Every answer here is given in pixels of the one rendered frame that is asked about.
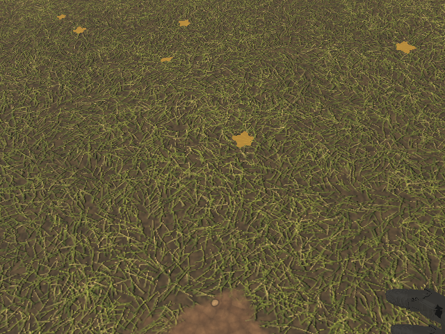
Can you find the robot right hand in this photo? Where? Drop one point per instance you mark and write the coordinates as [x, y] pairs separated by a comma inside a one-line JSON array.
[[428, 302]]

